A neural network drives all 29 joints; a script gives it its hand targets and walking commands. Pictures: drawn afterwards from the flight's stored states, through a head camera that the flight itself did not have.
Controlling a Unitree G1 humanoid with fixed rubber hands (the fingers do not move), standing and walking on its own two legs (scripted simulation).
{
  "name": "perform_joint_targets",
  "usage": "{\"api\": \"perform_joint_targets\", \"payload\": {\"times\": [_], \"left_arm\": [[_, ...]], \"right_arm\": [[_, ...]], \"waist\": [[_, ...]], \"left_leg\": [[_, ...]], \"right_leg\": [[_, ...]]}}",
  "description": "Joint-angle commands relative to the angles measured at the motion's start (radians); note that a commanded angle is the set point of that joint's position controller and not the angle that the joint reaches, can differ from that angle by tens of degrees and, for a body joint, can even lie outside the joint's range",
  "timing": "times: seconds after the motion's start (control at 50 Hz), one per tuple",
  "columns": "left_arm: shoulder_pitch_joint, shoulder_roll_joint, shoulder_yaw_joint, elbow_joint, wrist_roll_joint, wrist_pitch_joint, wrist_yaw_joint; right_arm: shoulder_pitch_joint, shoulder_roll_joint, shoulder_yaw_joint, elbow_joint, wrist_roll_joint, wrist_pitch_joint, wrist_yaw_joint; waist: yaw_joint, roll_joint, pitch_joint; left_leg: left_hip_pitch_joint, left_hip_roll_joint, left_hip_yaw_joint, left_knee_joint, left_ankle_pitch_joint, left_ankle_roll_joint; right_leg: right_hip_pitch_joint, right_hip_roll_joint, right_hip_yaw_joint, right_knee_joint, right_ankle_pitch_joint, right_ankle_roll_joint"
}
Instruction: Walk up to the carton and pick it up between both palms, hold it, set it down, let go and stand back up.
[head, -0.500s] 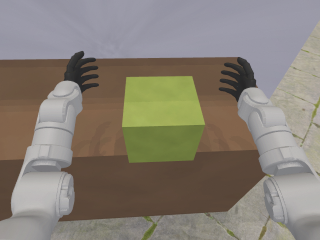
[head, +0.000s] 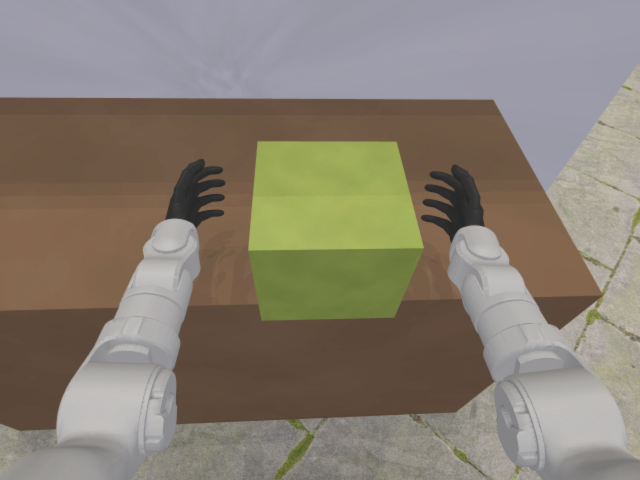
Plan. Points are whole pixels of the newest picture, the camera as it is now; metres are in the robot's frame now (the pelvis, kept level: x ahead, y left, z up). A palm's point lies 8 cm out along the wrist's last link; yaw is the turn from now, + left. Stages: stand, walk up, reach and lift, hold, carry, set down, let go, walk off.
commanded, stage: reach and lift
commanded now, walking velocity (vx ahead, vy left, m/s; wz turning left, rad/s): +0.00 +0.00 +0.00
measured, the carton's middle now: (328, 232) +0.44 +0.04 +0.04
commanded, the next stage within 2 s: none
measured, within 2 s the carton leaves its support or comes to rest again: neither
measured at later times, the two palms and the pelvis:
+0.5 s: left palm (215, 215) +0.42 +0.19 +0.08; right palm (448, 218) +0.44 -0.12 +0.09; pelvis +0.00 +0.00 +0.00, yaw -1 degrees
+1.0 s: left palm (215, 223) +0.40 +0.18 +0.09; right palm (440, 240) +0.40 -0.10 +0.09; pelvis +0.00 +0.02 +0.01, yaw -2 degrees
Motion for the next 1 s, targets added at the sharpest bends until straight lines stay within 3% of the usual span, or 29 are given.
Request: {"api": "perform_joint_targets", "payload": {"times": [0.0, 0.02, 0.06, 0.12, 0.16, 0.2, 0.22, 0.24, 0.3, 0.32, 0.36, 0.44, 0.46, 0.5, 0.56, 0.6, 0.62, 0.66, 0.68, 0.74, 0.78, 0.8, 0.82, 0.86, 0.88, 0.9, 0.92, 0.98], "left_arm": [[-0.530, 0.121, -0.005, -0.202, -0.026, -0.120, 0.042], [-0.574, 0.122, 0.000, -0.166, -0.032, -0.127, 0.050], [-0.542, 0.107, -0.005, -0.141, -0.030, -0.130, 0.052], [-0.464, 0.065, -0.009, 0.017, -0.013, -0.133, 0.031], [-0.464, 0.048, 0.001, 0.036, -0.008, -0.153, 0.025], [-0.483, 0.057, 0.031, 0.015, -0.003, -0.167, 0.017], [-0.472, 0.047, 0.038, 0.049, -0.001, -0.171, 0.014], [-0.452, 0.033, 0.028, 0.031, 0.002, -0.182, 0.010], [-0.471, 0.020, 0.031, 0.035, 0.034, -0.198, 0.005], [-0.472, 0.015, 0.061, 0.042, 0.058, -0.204, 0.005], [-0.469, 0.007, 0.077, 0.057, 0.076, -0.204, 0.012], [-0.498, -0.013, 0.104, -0.046, 0.109, -0.219, 0.041], [-0.532, -0.017, 0.108, -0.065, 0.105, -0.222, 0.043], [-0.512, -0.045, 0.105, -0.046, 0.122, -0.216, 0.054], [-0.510, -0.102, 0.122, -0.011, 0.162, -0.195, 0.033], [-0.524, -0.124, 0.144, -0.020, 0.196, -0.199, 0.020], [-0.544, -0.174, 0.147, 0.004, 0.214, -0.195, 0.012], [-0.562, -0.287, 0.157, 0.014, 0.273, -0.200, -0.023], [-0.572, -0.387, 0.174, 0.014, 0.323, -0.197, -0.042], [-0.609, -0.615, 0.207, 0.007, 0.448, -0.200, -0.126], [-0.571, -0.701, 0.226, 0.006, 0.514, -0.168, -0.149], [-0.534, -0.694, 0.228, 0.019, 0.544, -0.148, -0.153], [-0.498, -0.686, 0.228, 0.003, 0.542, -0.127, -0.148], [-0.481, -0.683, 0.221, -0.013, 0.525, -0.093, -0.139], [-0.470, -0.681, 0.246, -0.025, 0.532, -0.078, -0.139], [-0.457, -0.678, 0.247, -0.022, 0.538, -0.060, -0.142], [-0.454, -0.658, 0.269, -0.038, 0.538, -0.048, -0.141], [-0.499, -0.664, 0.247, -0.094, 0.529, -0.043, -0.126]], "right_arm": [[-0.530, -0.163, -0.055, -0.205, -0.026, -0.106, 0.012], [-0.558, -0.172, -0.054, -0.167, -0.038, -0.110, 0.010], [-0.546, -0.193, -0.033, -0.155, -0.005, -0.115, 0.012], [-0.510, -0.147, 0.001, -0.022, -0.003, -0.124, 0.004], [-0.492, -0.141, 0.004, 0.027, -0.004, -0.138, -0.004], [-0.518, -0.139, 0.016, 0.002, 0.007, -0.152, -0.005], [-0.528, -0.142, 0.011, 0.023, 0.001, -0.161, -0.006], [-0.500, -0.107, 0.027, -0.003, 0.012, -0.168, -0.009], [-0.501, -0.078, 0.015, -0.003, 0.013, -0.176, -0.004], [-0.486, -0.056, 0.008, 0.030, -0.001, -0.175, -0.005], [-0.490, -0.057, 0.016, 0.048, 0.003, -0.170, -0.006], [-0.483, -0.033, -0.015, -0.033, -0.033, -0.192, -0.002], [-0.529, -0.035, -0.038, -0.054, -0.054, -0.193, -0.005], [-0.526, -0.024, -0.061, -0.042, -0.089, -0.200, -0.010], [-0.507, 0.045, -0.081, -0.028, -0.148, -0.187, -0.020], [-0.515, 0.095, -0.122, -0.045, -0.212, -0.190, -0.010], [-0.539, 0.147, -0.134, -0.054, -0.240, -0.184, 0.000], [-0.546, 0.282, -0.168, -0.062, -0.312, -0.189, 0.036], [-0.552, 0.355, -0.186, -0.057, -0.376, -0.200, 0.063], [-0.550, 0.672, -0.262, -0.059, -0.575, -0.212, 0.154], [-0.518, 0.733, -0.311, -0.049, -0.682, -0.220, 0.193], [-0.499, 0.743, -0.333, -0.059, -0.721, -0.221, 0.203], [-0.484, 0.723, -0.340, -0.050, -0.722, -0.222, 0.209], [-0.477, 0.691, -0.332, -0.055, -0.737, -0.221, 0.217], [-0.464, 0.671, -0.346, -0.042, -0.735, -0.214, 0.219], [-0.455, 0.691, -0.337, -0.039, -0.740, -0.206, 0.213], [-0.463, 0.672, -0.335, -0.061, -0.742, -0.207, 0.213], [-0.495, 0.651, -0.363, -0.096, -0.745, -0.219, 0.225]], "waist": [[0.015, 0.117, -0.753], [0.013, 0.079, -0.772], [0.028, 0.086, -0.779], [0.021, 0.048, -0.671], [0.011, 0.032, -0.665], [0.020, 0.009, -0.686], [0.009, 0.003, -0.686], [0.024, 0.003, -0.657], [0.005, 0.016, -0.593], [0.028, 0.033, -0.593], [0.035, 0.028, -0.538], [0.043, 0.063, -0.659], [0.038, 0.042, -0.688], [0.017, 0.062, -0.686], [0.016, 0.028, -0.601], [0.027, 0.046, -0.623], [0.016, 0.041, -0.618], [0.010, 0.063, -0.604], [0.014, 0.082, -0.609], [0.008, 0.070, -0.581], [0.014, 0.087, -0.561], [0.003, 0.069, -0.554], [0.019, 0.070, -0.557], [0.006, 0.047, -0.534], [0.030, 0.024, -0.492], [0.016, 0.014, -0.456], [0.035, 0.002, -0.444], [0.032, 0.033, -0.417]], "left_leg": [[0.468, -0.024, 0.000, 0.106, 0.354, -0.061], [0.465, -0.014, -0.006, 0.114, 0.369, -0.061], [0.464, -0.020, -0.006, 0.127, 0.394, -0.054], [0.425, -0.014, -0.003, 0.142, 0.355, -0.048], [0.401, -0.016, 0.001, 0.129, 0.365, -0.042], [0.410, -0.023, -0.009, 0.127, 0.425, -0.039], [0.411, -0.018, -0.008, 0.135, 0.413, -0.042], [0.420, -0.022, -0.003, 0.124, 0.417, -0.035], [0.397, -0.023, 0.004, 0.104, 0.405, -0.044], [0.397, -0.021, 0.000, 0.106, 0.393, -0.033], [0.406, -0.019, -0.004, 0.093, 0.410, -0.038], [0.418, -0.026, 0.011, 0.097, 0.440, -0.049], [0.420, -0.024, -0.001, 0.101, 0.453, -0.047], [0.437, -0.024, 0.002, 0.117, 0.472, -0.057], [0.369, -0.028, 0.024, 0.091, 0.370, -0.035], [0.355, -0.031, 0.024, 0.068, 0.306, -0.026], [0.350, -0.034, 0.024, 0.065, 0.294, -0.024], [0.371, -0.026, 0.031, 0.050, 0.296, -0.024], [0.405, -0.027, 0.041, 0.040, 0.317, -0.040], [0.442, -0.027, 0.057, 0.035, 0.364, -0.029], [0.482, -0.022, 0.082, 0.004, 0.387, -0.030], [0.497, -0.019, 0.085, -0.020, 0.384, -0.034], [0.503, -0.016, 0.101, -0.017, 0.387, -0.023], [0.538, -0.007, 0.090, -0.043, 0.410, -0.018], [0.540, -0.010, 0.099, -0.053, 0.381, -0.017], [0.562, -0.018, 0.108, -0.058, 0.365, -0.019], [0.553, -0.010, 0.113, -0.056, 0.330, -0.004], [0.553, -0.011, 0.123, -0.069, 0.311, -0.013]], "right_leg": [[-0.112, 0.002, -0.007, -0.017, 0.258, 0.048], [-0.126, 0.004, -0.005, -0.012, 0.274, 0.051], [-0.118, 0.004, -0.010, 0.002, 0.320, 0.057], [-0.134, -0.004, 0.002, 0.008, 0.289, 0.062], [-0.104, -0.008, -0.002, 0.017, 0.363, 0.069], [-0.070, -0.008, 0.004, 0.021, 0.440, 0.076], [-0.079, -0.010, -0.001, 0.014, 0.426, 0.080], [-0.071, -0.005, 0.005, 0.007, 0.427, 0.083], [-0.057, -0.008, 0.006, 0.003, 0.407, 0.074], [-0.051, -0.016, 0.018, 0.001, 0.403, 0.080], [-0.051, -0.019, 0.025, -0.002, 0.402, 0.076], [-0.038, -0.011, 0.019, -0.005, 0.428, 0.074], [-0.050, -0.004, 0.014, -0.002, 0.428, 0.074], [-0.050, 0.002, 0.009, -0.009, 0.407, 0.063], [-0.019, -0.011, 0.015, -0.025, 0.367, 0.075], [0.004, -0.013, 0.015, -0.029, 0.359, 0.077], [-0.006, -0.015, 0.019, -0.033, 0.334, 0.076], [0.000, -0.016, -0.002, -0.041, 0.325, 0.072], [0.008, -0.010, -0.012, -0.054, 0.345, 0.069], [0.036, -0.016, -0.033, -0.059, 0.393, 0.072], [0.076, -0.018, -0.044, -0.071, 0.441, 0.069], [0.106, -0.023, -0.056, -0.076, 0.445, 0.077], [0.134, -0.025, -0.058, -0.069, 0.453, 0.077], [0.116, -0.012, -0.074, -0.081, 0.404, 0.078], [0.110, -0.012, -0.062, -0.096, 0.360, 0.079], [0.100, -0.003, -0.064, -0.113, 0.327, 0.087], [0.100, -0.011, -0.056, -0.114, 0.279, 0.081], [0.093, -0.001, -0.071, -0.133, 0.201, 0.073]]}}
